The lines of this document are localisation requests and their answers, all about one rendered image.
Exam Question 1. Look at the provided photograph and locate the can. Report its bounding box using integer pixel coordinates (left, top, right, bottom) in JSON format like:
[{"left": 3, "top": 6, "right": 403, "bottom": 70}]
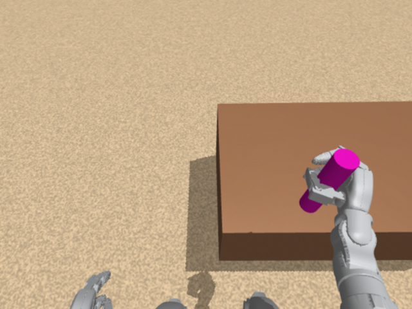
[{"left": 299, "top": 149, "right": 360, "bottom": 213}]

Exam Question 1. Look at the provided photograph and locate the right robot arm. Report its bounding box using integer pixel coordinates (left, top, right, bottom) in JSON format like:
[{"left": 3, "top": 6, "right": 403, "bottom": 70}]
[{"left": 330, "top": 209, "right": 399, "bottom": 309}]

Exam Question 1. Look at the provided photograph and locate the right robot hand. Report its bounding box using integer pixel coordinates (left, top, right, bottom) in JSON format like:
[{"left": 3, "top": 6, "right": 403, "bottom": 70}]
[{"left": 303, "top": 145, "right": 373, "bottom": 213}]

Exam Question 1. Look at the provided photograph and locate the left robot hand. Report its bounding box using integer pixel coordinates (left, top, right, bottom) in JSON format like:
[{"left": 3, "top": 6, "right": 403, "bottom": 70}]
[{"left": 70, "top": 270, "right": 113, "bottom": 309}]

